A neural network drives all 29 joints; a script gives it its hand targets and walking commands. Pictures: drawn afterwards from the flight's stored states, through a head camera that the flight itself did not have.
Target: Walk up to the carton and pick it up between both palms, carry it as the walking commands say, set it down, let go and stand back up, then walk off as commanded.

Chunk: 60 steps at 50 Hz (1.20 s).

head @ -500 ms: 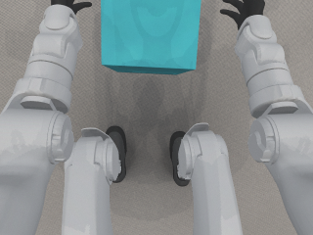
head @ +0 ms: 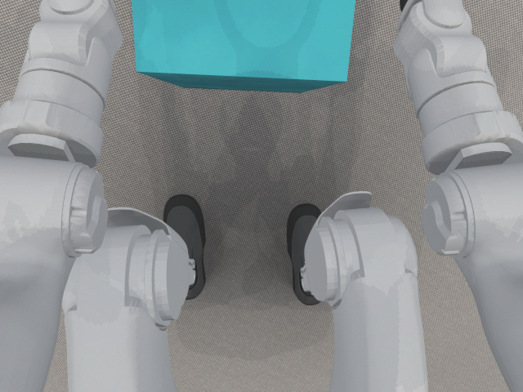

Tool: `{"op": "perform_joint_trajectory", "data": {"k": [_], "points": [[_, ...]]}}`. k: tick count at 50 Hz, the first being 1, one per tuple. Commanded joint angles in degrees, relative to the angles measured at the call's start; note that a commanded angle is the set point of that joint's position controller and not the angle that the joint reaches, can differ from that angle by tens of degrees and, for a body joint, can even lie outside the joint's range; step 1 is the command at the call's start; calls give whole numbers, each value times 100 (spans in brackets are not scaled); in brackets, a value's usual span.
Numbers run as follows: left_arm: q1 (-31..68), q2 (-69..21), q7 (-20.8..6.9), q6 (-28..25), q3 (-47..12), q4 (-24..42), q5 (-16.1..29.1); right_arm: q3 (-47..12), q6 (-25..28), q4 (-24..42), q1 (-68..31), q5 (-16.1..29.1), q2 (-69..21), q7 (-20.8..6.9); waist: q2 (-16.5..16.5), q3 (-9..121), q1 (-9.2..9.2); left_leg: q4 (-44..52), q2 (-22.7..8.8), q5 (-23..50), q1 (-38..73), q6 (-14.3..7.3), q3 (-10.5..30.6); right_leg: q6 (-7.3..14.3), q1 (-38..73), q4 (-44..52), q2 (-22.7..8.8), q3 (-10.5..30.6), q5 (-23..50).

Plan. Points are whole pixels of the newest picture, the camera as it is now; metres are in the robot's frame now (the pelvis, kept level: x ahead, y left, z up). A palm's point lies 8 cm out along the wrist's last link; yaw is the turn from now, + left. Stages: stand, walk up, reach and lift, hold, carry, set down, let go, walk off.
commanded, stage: reach and lift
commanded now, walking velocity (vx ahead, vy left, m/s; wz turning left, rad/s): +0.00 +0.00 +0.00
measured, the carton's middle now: out of the picture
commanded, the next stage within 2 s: none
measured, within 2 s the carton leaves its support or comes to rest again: leaves its support in 1.32 s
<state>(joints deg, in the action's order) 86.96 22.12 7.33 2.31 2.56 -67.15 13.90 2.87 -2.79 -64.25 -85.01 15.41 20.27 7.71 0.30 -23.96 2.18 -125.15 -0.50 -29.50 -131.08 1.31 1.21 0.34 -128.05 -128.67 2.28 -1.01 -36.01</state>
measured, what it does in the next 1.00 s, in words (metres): stands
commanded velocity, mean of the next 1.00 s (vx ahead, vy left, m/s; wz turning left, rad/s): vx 0.00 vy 0.00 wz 0.00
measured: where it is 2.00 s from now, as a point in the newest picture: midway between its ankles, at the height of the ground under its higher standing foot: (247, 266)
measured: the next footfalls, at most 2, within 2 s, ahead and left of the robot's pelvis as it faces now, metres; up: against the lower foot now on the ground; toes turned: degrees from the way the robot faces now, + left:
none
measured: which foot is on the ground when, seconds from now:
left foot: down 0.00-1.00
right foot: down 0.00-1.00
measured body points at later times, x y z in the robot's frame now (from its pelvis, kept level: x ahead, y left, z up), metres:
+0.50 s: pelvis +0.00 +0.00 +0.01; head +0.38 +0.00 +0.24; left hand +0.57 +0.15 -0.18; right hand +0.56 -0.15 -0.18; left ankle +0.13 +0.13 -0.33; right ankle +0.10 -0.11 -0.33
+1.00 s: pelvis +0.00 +0.01 -0.01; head +0.37 +0.00 +0.24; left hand +0.57 +0.14 -0.18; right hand +0.56 -0.16 -0.18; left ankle +0.13 +0.13 -0.33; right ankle +0.10 -0.11 -0.33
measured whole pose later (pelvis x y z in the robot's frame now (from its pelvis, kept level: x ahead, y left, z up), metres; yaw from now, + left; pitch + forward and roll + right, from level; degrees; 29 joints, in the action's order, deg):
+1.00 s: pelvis +0.00 +0.01 -0.01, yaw +0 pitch +34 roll -1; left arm 87.8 17.0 5.4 7.7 11.5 -65.0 5.2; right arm 15.5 -10.7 -59.8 -85.8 -0.1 14.3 2.0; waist -1.8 -23.8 2.1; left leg -127.2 0.5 -29.0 -132.4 0.0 0.6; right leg -0.8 -128.2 -130.6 1.8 -0.3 -36.6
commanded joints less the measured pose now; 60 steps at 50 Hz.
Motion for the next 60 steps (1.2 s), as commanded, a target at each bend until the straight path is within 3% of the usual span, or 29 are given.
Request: {"op": "perform_joint_trajectory", "data": {"k": [1,8,19,26,28,33,37,40,44,48,60], "points": [[1486,514,-30,-108,115,415,-58,147,97,366,-1269,-85,598,-20,-205,7299,95,505,197,1682,3945,56,-254,-249,3066,1362,12,47,2214],[1444,496,-51,-156,231,162,-156,178,120,276,-1385,-163,501,-96,-69,6959,-23,591,199,1582,3697,23,-193,-278,2763,1421,24,70,2043],[1826,220,13,-160,48,253,-163,130,123,309,-1684,-283,205,-44,-167,7167,47,627,276,1494,3965,41,-195,-266,2908,1459,109,23,1927],[1931,-298,34,-149,-177,315,-98,251,166,379,-1691,-547,-69,19,-266,7130,335,632,385,1591,4028,93,-185,-238,2979,1476,185,-3,2060],[1989,-574,9,-153,-301,335,-68,164,175,439,-1766,-533,-336,-36,-288,7079,324,654,417,1635,4060,86,-171,-222,2943,1475,206,-10,2067],[2329,-1867,-250,-117,-487,380,-155,-37,134,503,-2160,-559,-1608,-367,-307,6960,306,656,515,1662,4007,55,-133,-192,2874,1438,272,-25,2078],[2950,-4238,-888,107,-761,588,-347,-307,-59,703,-2838,-744,-3872,-1029,-398,6690,348,564,638,1535,3897,19,-164,-113,2640,1330,360,-52,1937],[2964,-5330,-1290,321,-625,648,-599,-243,-318,901,-2945,-1020,-4892,-1477,-367,6445,373,490,719,1410,3713,-31,-247,-92,2420,1226,408,-153,1786],[2831,-5873,-1568,502,-487,772,-707,-198,-568,1131,-2803,-1232,-5449,-1821,-250,6188,428,415,775,1312,3498,-93,-284,-63,2250,1153,432,-250,1650],[2863,-6004,-1694,625,-556,916,-643,-198,-720,1221,-2604,-1230,-5788,-1992,-176,6071,427,373,794,1167,3360,-144,-319,-43,2224,1164,441,-267,1527],[2686,-6460,-1734,675,-755,1130,-484,-582,-782,1565,-2653,-906,-6209,-2061,-189,6525,274,237,813,1712,3450,-194,-319,-29,2403,1087,492,-207,2119]]}}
